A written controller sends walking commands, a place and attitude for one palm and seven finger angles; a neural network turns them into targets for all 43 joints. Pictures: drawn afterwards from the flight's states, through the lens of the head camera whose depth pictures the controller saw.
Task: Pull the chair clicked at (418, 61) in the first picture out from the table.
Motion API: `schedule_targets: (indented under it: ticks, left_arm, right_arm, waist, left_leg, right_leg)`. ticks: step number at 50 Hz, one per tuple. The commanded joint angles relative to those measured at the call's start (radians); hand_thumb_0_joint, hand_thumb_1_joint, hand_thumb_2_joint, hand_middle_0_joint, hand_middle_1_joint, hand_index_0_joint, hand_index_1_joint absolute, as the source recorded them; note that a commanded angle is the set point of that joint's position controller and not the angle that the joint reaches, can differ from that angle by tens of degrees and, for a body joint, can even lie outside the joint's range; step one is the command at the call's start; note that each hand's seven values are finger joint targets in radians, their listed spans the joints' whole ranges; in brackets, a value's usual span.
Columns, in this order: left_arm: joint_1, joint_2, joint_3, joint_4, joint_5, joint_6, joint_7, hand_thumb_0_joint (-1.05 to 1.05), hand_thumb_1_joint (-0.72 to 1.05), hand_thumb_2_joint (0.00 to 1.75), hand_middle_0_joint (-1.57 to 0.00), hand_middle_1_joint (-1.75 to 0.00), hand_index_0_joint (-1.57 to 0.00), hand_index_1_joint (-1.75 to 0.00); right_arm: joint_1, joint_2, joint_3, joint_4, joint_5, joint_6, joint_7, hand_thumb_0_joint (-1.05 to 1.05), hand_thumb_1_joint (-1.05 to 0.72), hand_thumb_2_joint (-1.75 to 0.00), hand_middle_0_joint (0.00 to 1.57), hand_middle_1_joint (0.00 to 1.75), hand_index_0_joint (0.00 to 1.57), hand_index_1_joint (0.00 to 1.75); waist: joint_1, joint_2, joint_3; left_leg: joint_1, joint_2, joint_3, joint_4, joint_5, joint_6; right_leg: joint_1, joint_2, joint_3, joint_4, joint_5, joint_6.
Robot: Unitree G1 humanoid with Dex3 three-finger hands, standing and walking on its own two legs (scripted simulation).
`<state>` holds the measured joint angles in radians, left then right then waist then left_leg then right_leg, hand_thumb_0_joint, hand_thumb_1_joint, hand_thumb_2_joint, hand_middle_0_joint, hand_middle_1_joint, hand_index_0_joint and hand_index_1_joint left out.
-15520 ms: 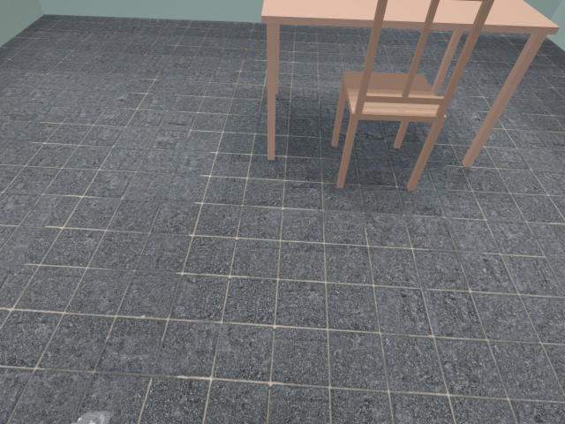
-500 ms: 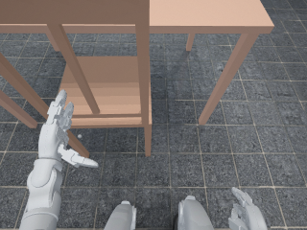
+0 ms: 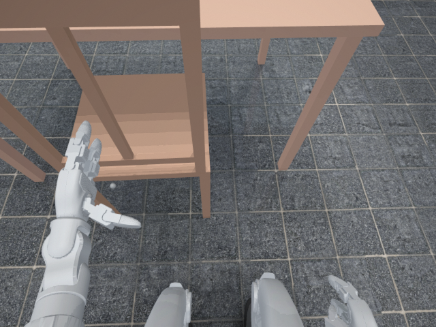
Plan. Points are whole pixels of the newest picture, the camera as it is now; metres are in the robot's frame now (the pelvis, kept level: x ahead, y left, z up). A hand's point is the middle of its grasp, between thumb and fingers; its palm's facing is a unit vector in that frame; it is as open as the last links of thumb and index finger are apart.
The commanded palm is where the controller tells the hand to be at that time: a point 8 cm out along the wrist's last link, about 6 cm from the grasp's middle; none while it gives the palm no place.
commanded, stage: aim the fingers beside a spindle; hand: left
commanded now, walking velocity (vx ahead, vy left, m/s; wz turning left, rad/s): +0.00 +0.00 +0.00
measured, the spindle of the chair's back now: (103, 110) +0.50 +0.23 +0.05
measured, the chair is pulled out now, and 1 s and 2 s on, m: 0.00 0.00 0.00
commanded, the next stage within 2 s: push the fingers through the gap in 0.40 s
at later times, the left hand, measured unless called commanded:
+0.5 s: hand (111, 187) +0.35 +0.20 +0.02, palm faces +0.07 -1.00 -0.04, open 17.0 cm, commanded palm +0.32 +0.25 +0.02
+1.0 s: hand (113, 163) +0.40 +0.20 +0.02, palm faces +0.08 -1.00 -0.04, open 17.0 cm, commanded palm +0.37 +0.25 +0.02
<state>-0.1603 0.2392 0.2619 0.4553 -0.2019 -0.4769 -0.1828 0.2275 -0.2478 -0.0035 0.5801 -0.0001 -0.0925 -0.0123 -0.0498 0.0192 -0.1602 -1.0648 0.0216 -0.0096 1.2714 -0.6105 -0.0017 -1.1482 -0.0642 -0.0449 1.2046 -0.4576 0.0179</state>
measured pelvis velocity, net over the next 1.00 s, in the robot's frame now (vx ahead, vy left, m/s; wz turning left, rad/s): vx -0.01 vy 0.00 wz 0.00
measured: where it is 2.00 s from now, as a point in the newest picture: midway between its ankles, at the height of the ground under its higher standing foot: outside the picture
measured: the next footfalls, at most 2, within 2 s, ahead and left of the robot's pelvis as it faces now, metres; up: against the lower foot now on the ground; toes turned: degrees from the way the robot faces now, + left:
none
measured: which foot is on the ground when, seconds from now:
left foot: down 0.00-1.00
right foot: down 0.00-1.00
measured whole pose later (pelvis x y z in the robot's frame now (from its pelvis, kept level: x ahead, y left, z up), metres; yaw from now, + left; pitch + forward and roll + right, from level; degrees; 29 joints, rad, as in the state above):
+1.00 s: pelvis -0.01 +0.00 +0.00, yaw +0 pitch +24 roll -2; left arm -0.38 0.30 0.32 0.67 -0.18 -0.48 -0.19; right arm 0.23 -0.25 0.01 0.60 -0.01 -0.07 -0.02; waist -0.07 0.02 -0.15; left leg -1.10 0.02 -0.02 1.29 -0.61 0.00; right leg -1.18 -0.06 -0.05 1.21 -0.45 0.02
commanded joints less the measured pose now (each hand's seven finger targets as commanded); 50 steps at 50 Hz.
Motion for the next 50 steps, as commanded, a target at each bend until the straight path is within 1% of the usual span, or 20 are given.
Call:
schedule_targets:
  ticks: [1, 3, 4, 5, 11, 14, 18, 22, 23, 26, 29, 31, 33, 35, 36, 38, 42, 44, 48, 50]
  left_arm:
    - [-0.223, 0.157, 0.04, -0.19, -0.003, -0.075, 0.01, 0.0, -0.5, 0.3, -0.06, -0.08, -0.06, -0.08]
    - [-0.215, 0.147, 0.034, -0.173, -0.004, -0.076, 0.008, 0.0, -0.5, 0.3, -0.06, -0.08, -0.06, -0.08]
    - [-0.234, 0.165, 0.043, -0.185, -0.005, -0.081, 0.005, 0.0, -0.5, 0.3, -0.06, -0.08, -0.06, -0.08]
    - [-0.219, 0.178, 0.058, -0.181, -0.005, -0.08, 0.001, 0.0, -0.5, 0.3, -0.06, -0.08, -0.06, -0.08]
    - [-0.227, 0.195, 0.075, -0.166, -0.013, -0.078, -0.015, 0.0, -0.5, 0.3, -0.06, -0.08, -0.06, -0.08]
    - [-0.201, 0.166, 0.051, -0.183, -0.019, -0.072, -0.02, 0.0, -0.5, 0.3, -0.06, -0.08, -0.06, -0.08]
    - [-0.217, 0.163, 0.044, -0.18, -0.016, -0.066, -0.016, 0.0, -0.5, 0.3, -0.06, -0.08, -0.06, -0.08]
    - [-0.182, 0.183, 0.066, -0.182, -0.013, -0.07, -0.011, 0.0, -0.5, 0.3, -0.06, -0.08, -0.06, -0.08]
    - [-0.192, 0.187, 0.067, -0.187, -0.011, -0.073, -0.009, 0.0, -0.5, 0.3, -0.06, -0.08, -0.06, -0.08]
    - [-0.258, 0.191, 0.066, -0.169, -0.01, -0.076, -0.004, 0.0, -0.5, 0.3, -0.06, -0.08, -0.06, -0.08]
    - [-0.323, 0.195, 0.058, -0.178, -0.006, -0.086, -0.009, 0.0, -0.5, 0.3, -0.06, -0.08, -0.06, -0.08]
    - [-0.321, 0.215, 0.076, -0.146, -0.007, -0.083, -0.015, 0.0, -0.5, 0.3, -0.06, -0.08, -0.06, -0.08]
    - [-0.332, 0.187, 0.049, -0.134, -0.007, -0.077, -0.025, 0.0, -0.5, 0.3, -0.06, -0.08, -0.06, -0.08]
    - [-0.319, 0.205, 0.064, -0.11, -0.002, -0.067, -0.026, 0.0, -0.5, 0.3, -0.06, -0.08, -0.06, -0.08]
    - [-0.346, 0.188, 0.049, -0.106, -0.006, -0.062, -0.025, 0.0, -0.5, 0.3, -0.06, -0.08, -0.06, -0.08]
    - [-0.366, 0.214, 0.071, -0.065, -0.001, -0.051, -0.02, 0.0, -0.5, 0.3, -0.06, -0.08, -0.06, -0.08]
    - [-0.413, 0.239, 0.097, -0.035, 0.006, -0.056, -0.006, 0.0, -0.5, 0.3, -0.06, -0.08, -0.06, -0.08]
    - [-0.452, 0.254, 0.103, -0.046, 0.011, -0.069, -0.001, 0.0, -0.5, 0.3, -0.06, -0.08, -0.06, -0.08]
    - [-0.493, 0.267, 0.115, 0.024, 0.017, -0.075, -0.003, 0.0, -0.5, 0.3, -0.06, -0.08, -0.06, -0.08]
    - [-0.509, 0.269, 0.111, 0.041, 0.021, -0.077, -0.009, 0.0, -0.5, 0.3, -0.06, -0.08, -0.06, -0.08]
  right_arm:
    - [0.033, -0.145, -0.057, -0.116, 0.001, -0.04, -0.01, 0.0, -0.9, -0.9, 0.2, 0.3, 0.2, 0.3]
    - [0.031, -0.145, -0.056, -0.116, 0.001, -0.041, -0.011, 0.0, -0.9, -0.9, 0.2, 0.3, 0.2, 0.3]
    - [0.03, -0.148, -0.056, -0.115, 0.002, -0.043, -0.013, 0.0, -0.9, -0.9, 0.2, 0.3, 0.2, 0.3]
    - [0.03, -0.147, -0.056, -0.116, 0.001, -0.043, -0.012, 0.0, -0.9, -0.9, 0.2, 0.3, 0.2, 0.3]
    - [0.027, -0.146, -0.055, -0.116, 0.003, -0.04, -0.016, 0.0, -0.9, -0.9, 0.2, 0.3, 0.2, 0.3]
    - [0.03, -0.145, -0.056, -0.123, 0.004, -0.042, -0.014, 0.0, -0.9, -0.9, 0.2, 0.3, 0.2, 0.3]
    - [0.031, -0.147, -0.057, -0.117, 0.004, -0.041, -0.013, 0.0, -0.9, -0.9, 0.2, 0.3, 0.2, 0.3]
    - [0.027, -0.146, -0.056, -0.124, 0.004, -0.039, -0.012, 0.0, -0.9, -0.9, 0.2, 0.3, 0.2, 0.3]
    - [0.023, -0.145, -0.055, -0.124, 0.004, -0.038, -0.012, 0.0, -0.9, -0.9, 0.2, 0.3, 0.2, 0.3]
    - [0.025, -0.149, -0.054, -0.113, 0.002, -0.037, -0.017, 0.0, -0.9, -0.9, 0.2, 0.3, 0.2, 0.3]
    - [0.03, -0.149, -0.053, -0.105, -0.001, -0.042, -0.023, 0.0, -0.9, -0.9, 0.2, 0.3, 0.2, 0.3]
    - [0.038, -0.152, -0.053, -0.097, -0.002, -0.041, -0.024, 0.0, -0.9, -0.9, 0.2, 0.3, 0.2, 0.3]
    - [0.041, -0.151, -0.052, -0.095, -0.001, -0.041, -0.022, 0.0, -0.9, -0.9, 0.2, 0.3, 0.2, 0.3]
    - [0.048, -0.155, -0.054, -0.094, 0.0, -0.037, -0.02, 0.0, -0.9, -0.9, 0.2, 0.3, 0.2, 0.3]
    - [0.048, -0.154, -0.053, -0.091, 0.0, -0.034, -0.019, 0.0, -0.9, -0.9, 0.2, 0.3, 0.2, 0.3]
    - [0.055, -0.158, -0.052, -0.09, 0.001, -0.027, -0.019, 0.0, -0.9, -0.9, 0.2, 0.3, 0.2, 0.3]
    - [0.062, -0.159, -0.051, -0.089, 0.0, -0.018, -0.018, 0.0, -0.9, -0.9, 0.2, 0.3, 0.2, 0.3]
    - [0.066, -0.158, -0.05, -0.087, -0.004, -0.017, -0.018, 0.0, -0.9, -0.9, 0.2, 0.3, 0.2, 0.3]
    - [0.078, -0.16, -0.048, -0.074, -0.007, -0.007, -0.015, 0.0, -0.9, -0.9, 0.2, 0.3, 0.2, 0.3]
    - [0.084, -0.16, -0.046, -0.076, -0.007, -0.004, -0.014, 0.0, -0.9, -0.9, 0.2, 0.3, 0.2, 0.3]
  waist:
    - [-0.01, 0.03, -0.373]
    - [-0.01, 0.004, -0.368]
    - [-0.013, 0.013, -0.38]
    - [0.0, 0.022, -0.395]
    - [0.0, 0.024, -0.4]
    - [-0.002, 0.033, -0.423]
    - [-0.009, 0.013, -0.396]
    - [0.003, 0.009, -0.4]
    - [0.003, 0.027, -0.389]
    - [-0.018, 0.008, -0.369]
    - [-0.021, 0.055, -0.405]
    - [-0.016, 0.034, -0.412]
    - [-0.018, 0.048, -0.418]
    - [-0.012, 0.057, -0.429]
    - [-0.023, 0.05, -0.422]
    - [-0.022, 0.021, -0.41]
    - [-0.022, 0.017, -0.412]
    - [-0.023, 0.046, -0.431]
    - [-0.032, 0.031, -0.416]
    - [-0.032, 0.056, -0.421]
  left_leg:
    - [0.12, -0.027, -0.005, -0.188, 0.321, 0.003]
    - [0.114, -0.029, -0.005, -0.187, 0.306, 0.005]
    - [0.118, -0.028, -0.005, -0.183, 0.309, 0.007]
    - [0.118, -0.03, -0.002, -0.185, 0.314, 0.006]
    - [0.115, -0.029, -0.001, -0.179, 0.328, 0.006]
    - [0.139, -0.028, -0.003, -0.178, 0.367, 0.007]
    - [0.124, -0.028, -0.004, -0.178, 0.343, 0.006]
    - [0.113, -0.029, -0.002, -0.182, 0.339, 0.006]
    - [0.111, -0.029, 0.0, -0.182, 0.331, 0.005]
    - [0.1, -0.028, -0.005, -0.175, 0.302, 0.008]
    - [0.129, -0.028, -0.007, -0.166, 0.331, 0.008]
    - [0.127, -0.027, -0.009, -0.167, 0.339, 0.006]
    - [0.141, -0.026, -0.01, -0.17, 0.359, 0.004]
    - [0.158, -0.023, -0.015, -0.175, 0.388, 0.0]
    - [0.153, -0.024, -0.012, -0.17, 0.383, 0.002]
    - [0.123, -0.025, -0.012, -0.173, 0.351, 0.003]
    - [0.115, -0.025, -0.009, -0.175, 0.333, 0.005]
    - [0.131, -0.024, -0.012, -0.174, 0.353, 0.003]
    - [0.108, -0.025, -0.008, -0.171, 0.334, 0.004]
    - [0.113, -0.026, -0.007, -0.174, 0.341, 0.004]
  right_leg:
    - [0.341, 0.049, 0.005, -0.112, 0.189, -0.035]
    - [0.347, 0.051, 0.008, -0.12, 0.178, -0.034]
    - [0.342, 0.051, 0.009, -0.116, 0.181, -0.035]
    - [0.36, 0.049, 0.012, -0.115, 0.188, -0.036]
    - [0.37, 0.049, 0.015, -0.112, 0.211, -0.034]
    - [0.374, 0.05, 0.01, -0.107, 0.243, -0.034]
    - [0.363, 0.05, 0.01, -0.113, 0.224, -0.032]
    - [0.38, 0.049, 0.012, -0.112, 0.222, -0.034]
    - [0.37, 0.049, 0.013, -0.114, 0.213, -0.034]
    - [0.344, 0.05, 0.013, -0.117, 0.184, -0.031]
    - [0.329, 0.05, 0.013, -0.103, 0.2, -0.035]
    - [0.345, 0.05, 0.013, -0.105, 0.208, -0.035]
    - [0.343, 0.048, 0.009, -0.104, 0.224, -0.036]
    - [0.338, 0.049, 0.004, -0.099, 0.236, -0.039]
    - [0.332, 0.049, 0.005, -0.103, 0.239, -0.036]
    - [0.343, 0.05, 0.008, -0.107, 0.218, -0.035]
    - [0.339, 0.05, 0.01, -0.112, 0.201, -0.034]
    - [0.335, 0.051, 0.009, -0.102, 0.212, -0.036]
    - [0.338, 0.052, 0.014, -0.109, 0.206, -0.035]
    - [0.338, 0.052, 0.014, -0.108, 0.21, -0.036]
